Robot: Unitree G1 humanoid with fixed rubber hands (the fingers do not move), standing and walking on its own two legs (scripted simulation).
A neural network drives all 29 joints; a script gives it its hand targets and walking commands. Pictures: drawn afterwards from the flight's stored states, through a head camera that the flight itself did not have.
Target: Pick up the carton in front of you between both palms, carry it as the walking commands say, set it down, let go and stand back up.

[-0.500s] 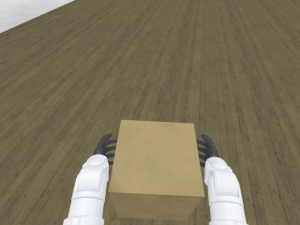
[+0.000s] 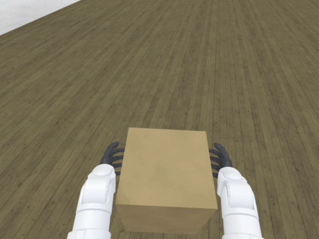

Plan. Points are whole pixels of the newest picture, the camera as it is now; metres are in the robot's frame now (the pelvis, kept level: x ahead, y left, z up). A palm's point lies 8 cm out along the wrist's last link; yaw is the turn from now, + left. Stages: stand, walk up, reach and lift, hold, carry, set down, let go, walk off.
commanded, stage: carry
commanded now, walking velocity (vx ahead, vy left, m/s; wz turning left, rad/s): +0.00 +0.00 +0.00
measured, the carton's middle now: (164, 183) +0.30 +0.00 -0.04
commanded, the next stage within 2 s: hold in 0.14 s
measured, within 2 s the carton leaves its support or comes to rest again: neither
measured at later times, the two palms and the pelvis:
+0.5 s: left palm (92, 182) +0.25 +0.17 +0.04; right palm (211, 163) +0.31 -0.12 +0.05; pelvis -0.02 -0.03 +0.01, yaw +11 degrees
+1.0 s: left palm (113, 192) +0.33 +0.17 -0.16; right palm (201, 189) +0.34 -0.13 -0.14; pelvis -0.05 -0.05 -0.07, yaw +12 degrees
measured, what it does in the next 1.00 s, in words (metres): lowers itself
